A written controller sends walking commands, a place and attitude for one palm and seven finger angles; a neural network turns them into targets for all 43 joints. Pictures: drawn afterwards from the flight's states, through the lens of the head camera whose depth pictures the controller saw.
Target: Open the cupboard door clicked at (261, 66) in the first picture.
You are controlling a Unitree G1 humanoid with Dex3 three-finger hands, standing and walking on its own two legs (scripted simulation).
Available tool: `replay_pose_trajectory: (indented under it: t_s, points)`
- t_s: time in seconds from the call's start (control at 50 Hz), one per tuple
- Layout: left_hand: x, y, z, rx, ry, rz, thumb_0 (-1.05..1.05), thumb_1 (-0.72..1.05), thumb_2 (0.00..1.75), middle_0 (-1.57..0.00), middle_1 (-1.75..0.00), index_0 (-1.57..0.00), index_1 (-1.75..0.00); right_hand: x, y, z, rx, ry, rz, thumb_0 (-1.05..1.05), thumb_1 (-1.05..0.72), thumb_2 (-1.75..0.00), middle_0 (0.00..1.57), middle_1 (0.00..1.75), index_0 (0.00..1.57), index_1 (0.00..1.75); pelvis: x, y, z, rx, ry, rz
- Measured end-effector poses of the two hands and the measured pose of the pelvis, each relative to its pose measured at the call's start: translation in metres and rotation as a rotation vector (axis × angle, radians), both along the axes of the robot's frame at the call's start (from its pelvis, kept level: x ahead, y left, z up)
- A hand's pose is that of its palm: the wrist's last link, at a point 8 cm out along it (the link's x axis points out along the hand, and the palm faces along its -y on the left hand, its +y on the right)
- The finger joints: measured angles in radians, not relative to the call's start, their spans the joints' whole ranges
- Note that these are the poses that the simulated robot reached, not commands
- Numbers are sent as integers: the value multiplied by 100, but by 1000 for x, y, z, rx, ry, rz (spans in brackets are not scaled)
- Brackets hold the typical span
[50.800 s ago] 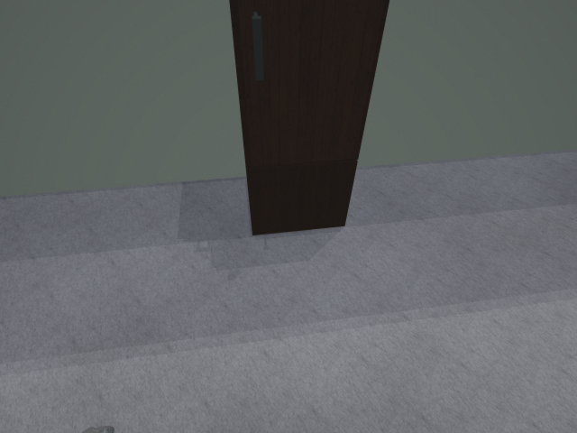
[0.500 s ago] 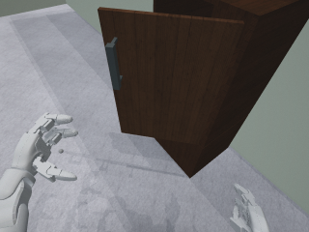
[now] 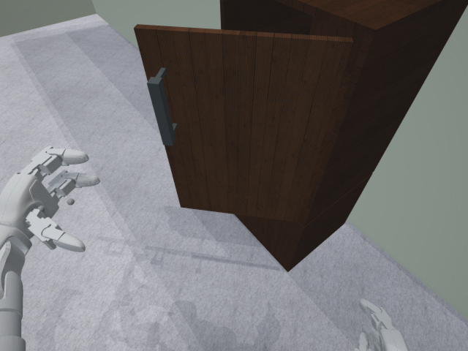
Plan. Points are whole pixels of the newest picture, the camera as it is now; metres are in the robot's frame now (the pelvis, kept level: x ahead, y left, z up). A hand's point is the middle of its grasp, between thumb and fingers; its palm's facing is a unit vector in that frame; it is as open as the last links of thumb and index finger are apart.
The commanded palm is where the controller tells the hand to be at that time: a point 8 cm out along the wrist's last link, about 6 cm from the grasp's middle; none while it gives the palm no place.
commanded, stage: raise the hand with hooked fingers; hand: left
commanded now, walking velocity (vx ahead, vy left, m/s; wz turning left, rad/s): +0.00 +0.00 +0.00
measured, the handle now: (165, 108) +0.57 +0.20 +0.10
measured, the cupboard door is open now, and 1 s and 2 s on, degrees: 43 43 43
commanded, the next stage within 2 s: move the hooked fingers beside the handle in 0.34 s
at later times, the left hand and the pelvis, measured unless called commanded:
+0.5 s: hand (71, 207) +0.29 +0.27 +0.12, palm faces +0.00 -1.00 -0.05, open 14.0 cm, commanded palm +0.27 +0.31 +0.12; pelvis -0.01 +0.00 +0.00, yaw +0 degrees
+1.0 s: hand (95, 169) +0.36 +0.27 +0.12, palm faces -0.02 -1.00 -0.02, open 14.0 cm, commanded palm +0.34 +0.32 +0.12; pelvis -0.01 -0.01 +0.00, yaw -1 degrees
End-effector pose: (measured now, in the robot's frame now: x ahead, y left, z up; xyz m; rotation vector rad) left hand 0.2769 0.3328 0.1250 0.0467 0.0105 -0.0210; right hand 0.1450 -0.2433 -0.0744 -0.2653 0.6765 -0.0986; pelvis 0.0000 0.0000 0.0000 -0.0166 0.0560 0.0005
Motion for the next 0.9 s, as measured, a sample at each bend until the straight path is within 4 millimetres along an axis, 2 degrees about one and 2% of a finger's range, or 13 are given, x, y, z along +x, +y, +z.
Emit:
replay_pose_trajectory:
  t_s: [0.14,0.52,0.6,0.7,0.9]
  points:
    - [-3,-9,-7,-12,-11,7,-1,-50,30,-30,-120,-30,-120,-1,-6,4,-13,-15,-15,1,-90,-89,20,30,20,30,-1,-2,0,2,-4,-9]
    - [-11,-7,0,1,-12,23,-1,-50,30,-30,-120,-30,-120,4,7,2,21,-39,13,1,-90,-89,20,30,20,30,-7,-4,1,4,-18,3]
    - [-2,-8,-1,-7,-15,21,-1,-50,30,-31,-120,-30,-120,1,6,-1,10,-22,14,1,-90,-89,20,30,20,30,-10,-4,0,5,-15,10]
    - [18,-11,1,-9,-9,8,-1,-51,30,-31,-120,-30,-120,-9,0,-4,-3,4,-5,1,-90,-89,20,30,20,30,-12,-5,-1,7,-3,9]
    - [55,-14,0,-21,2,-6,-1,-50,30,-30,-120,-30,-120,-42,-19,-11,-25,96,-65,1,-90,-89,20,30,20,30,-12,-6,-3,12,39,-9]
